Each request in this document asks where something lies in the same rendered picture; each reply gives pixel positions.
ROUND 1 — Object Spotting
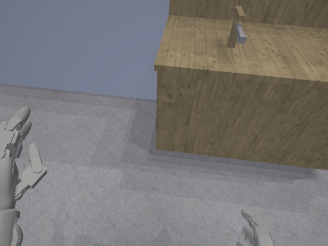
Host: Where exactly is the left robot forearm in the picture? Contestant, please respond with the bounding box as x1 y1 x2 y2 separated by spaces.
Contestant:
0 209 23 246

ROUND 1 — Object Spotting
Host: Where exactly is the robot right hand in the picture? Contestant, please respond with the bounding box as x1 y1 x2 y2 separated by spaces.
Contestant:
237 209 275 246

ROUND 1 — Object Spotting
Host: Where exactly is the tap lever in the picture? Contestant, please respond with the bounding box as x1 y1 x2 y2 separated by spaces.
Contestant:
235 23 247 44

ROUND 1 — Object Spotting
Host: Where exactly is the robot left hand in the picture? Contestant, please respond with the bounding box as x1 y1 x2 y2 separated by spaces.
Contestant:
0 106 47 210

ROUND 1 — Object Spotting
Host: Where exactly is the counter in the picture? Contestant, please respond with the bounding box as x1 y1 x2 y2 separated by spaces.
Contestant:
154 0 328 170

